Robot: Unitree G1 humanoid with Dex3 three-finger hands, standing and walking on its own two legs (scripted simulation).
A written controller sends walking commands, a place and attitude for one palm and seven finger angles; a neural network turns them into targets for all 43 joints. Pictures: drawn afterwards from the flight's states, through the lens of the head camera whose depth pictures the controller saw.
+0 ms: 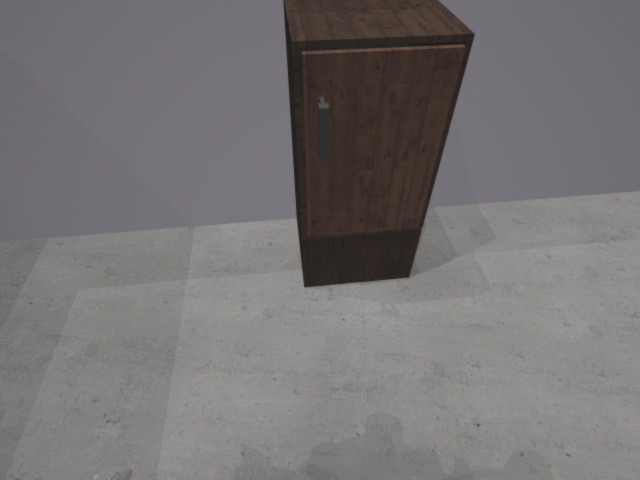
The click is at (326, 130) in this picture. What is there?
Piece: cupboard door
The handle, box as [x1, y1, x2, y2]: [318, 96, 329, 158]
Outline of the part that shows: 322,96 319,97 320,102 318,103 319,158 328,157 329,107 328,103 324,102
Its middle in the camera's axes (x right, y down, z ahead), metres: +0.00 -0.28 +0.97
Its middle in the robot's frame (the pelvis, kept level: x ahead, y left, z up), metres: +0.91 +0.05 -0.03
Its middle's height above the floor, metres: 0.73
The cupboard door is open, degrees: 0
